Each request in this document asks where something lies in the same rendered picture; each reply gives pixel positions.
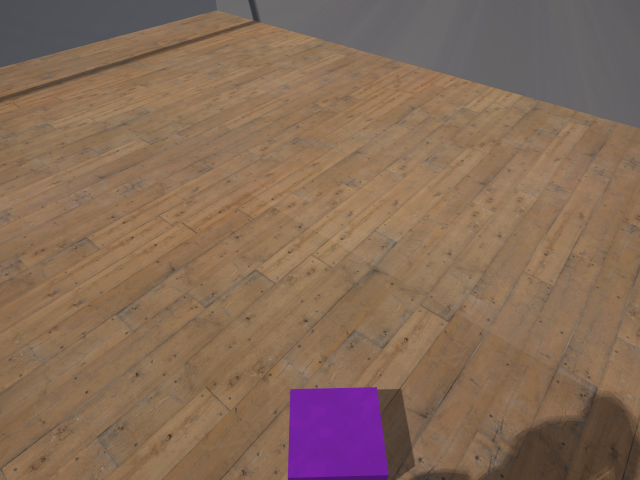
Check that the carton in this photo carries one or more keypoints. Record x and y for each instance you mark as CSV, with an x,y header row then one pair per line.
x,y
336,434

